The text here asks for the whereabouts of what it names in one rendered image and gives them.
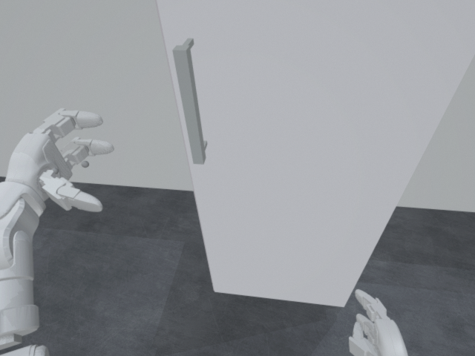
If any robot right hand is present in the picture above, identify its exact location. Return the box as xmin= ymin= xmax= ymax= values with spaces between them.
xmin=349 ymin=289 xmax=408 ymax=356

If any fridge door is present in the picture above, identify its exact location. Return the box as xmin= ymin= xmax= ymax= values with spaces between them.
xmin=157 ymin=0 xmax=475 ymax=307

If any robot left hand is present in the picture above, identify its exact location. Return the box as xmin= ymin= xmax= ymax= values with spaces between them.
xmin=5 ymin=108 xmax=114 ymax=212

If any handle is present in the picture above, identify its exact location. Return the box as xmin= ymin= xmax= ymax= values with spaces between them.
xmin=172 ymin=39 xmax=207 ymax=165

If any robot left forearm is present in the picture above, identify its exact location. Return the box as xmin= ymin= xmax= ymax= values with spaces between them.
xmin=0 ymin=181 xmax=46 ymax=350

